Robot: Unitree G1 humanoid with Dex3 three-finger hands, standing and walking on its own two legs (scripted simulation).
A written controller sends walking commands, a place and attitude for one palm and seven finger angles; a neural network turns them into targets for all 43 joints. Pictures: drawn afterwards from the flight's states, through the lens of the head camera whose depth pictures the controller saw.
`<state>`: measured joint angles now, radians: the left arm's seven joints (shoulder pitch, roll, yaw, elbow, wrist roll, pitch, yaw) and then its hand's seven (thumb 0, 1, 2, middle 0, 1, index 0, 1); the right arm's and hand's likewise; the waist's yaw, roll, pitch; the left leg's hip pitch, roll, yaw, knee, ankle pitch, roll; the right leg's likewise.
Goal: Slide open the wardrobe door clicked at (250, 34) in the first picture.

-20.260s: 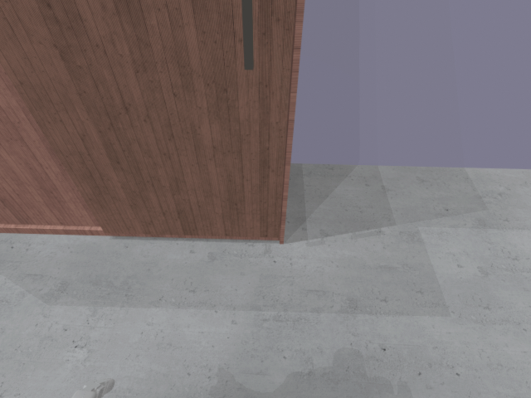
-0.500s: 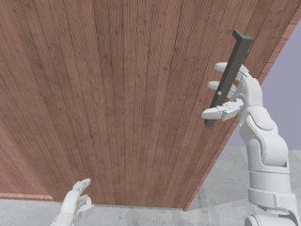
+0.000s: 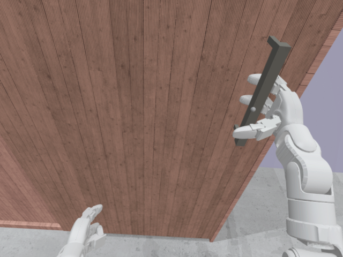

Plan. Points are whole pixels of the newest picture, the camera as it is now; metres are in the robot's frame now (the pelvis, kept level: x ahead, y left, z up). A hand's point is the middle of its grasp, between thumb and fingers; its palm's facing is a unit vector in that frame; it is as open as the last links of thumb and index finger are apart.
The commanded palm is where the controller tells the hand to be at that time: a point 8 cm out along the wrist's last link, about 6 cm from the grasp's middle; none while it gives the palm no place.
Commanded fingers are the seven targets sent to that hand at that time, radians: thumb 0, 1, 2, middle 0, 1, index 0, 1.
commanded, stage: grip the handle and tug to test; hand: right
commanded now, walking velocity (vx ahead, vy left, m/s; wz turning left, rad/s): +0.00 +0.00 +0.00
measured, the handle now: (254, 97) +0.41 -0.15 +0.23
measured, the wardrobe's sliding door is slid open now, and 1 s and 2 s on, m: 0.00 0.00 0.00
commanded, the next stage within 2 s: tug the door sideways, standing still in 1.42 s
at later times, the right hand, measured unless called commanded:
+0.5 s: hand (253, 108) +0.35 -0.13 +0.24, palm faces +0.00 +1.00 -0.03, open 8.8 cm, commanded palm +0.33 -0.18 +0.24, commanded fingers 0.00 -0.71 -0.82 0.43 1.37 0.43 1.37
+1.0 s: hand (252, 108) +0.36 -0.13 +0.24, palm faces +0.01 +1.00 -0.03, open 5.9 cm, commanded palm +0.33 -0.18 +0.24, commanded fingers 0.00 -0.90 -0.90 0.45 1.40 0.45 1.40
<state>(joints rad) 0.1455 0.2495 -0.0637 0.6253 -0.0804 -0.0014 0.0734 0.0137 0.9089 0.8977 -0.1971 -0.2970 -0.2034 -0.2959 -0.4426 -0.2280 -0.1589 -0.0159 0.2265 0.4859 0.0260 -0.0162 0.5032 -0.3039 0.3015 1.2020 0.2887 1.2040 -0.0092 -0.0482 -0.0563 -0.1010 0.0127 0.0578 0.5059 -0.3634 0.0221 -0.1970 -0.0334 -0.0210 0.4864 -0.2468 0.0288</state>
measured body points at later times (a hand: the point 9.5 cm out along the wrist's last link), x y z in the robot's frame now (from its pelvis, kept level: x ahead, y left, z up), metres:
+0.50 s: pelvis +0.00 +0.00 +0.00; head -0.03 +0.03 +0.45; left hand +0.20 +0.23 -0.08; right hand +0.35 -0.18 +0.24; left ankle -0.05 +0.10 -0.74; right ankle +0.01 -0.14 -0.74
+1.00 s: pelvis +0.01 +0.00 +0.00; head -0.03 +0.03 +0.45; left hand +0.21 +0.22 -0.08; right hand +0.35 -0.18 +0.24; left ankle -0.05 +0.10 -0.74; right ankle +0.01 -0.14 -0.74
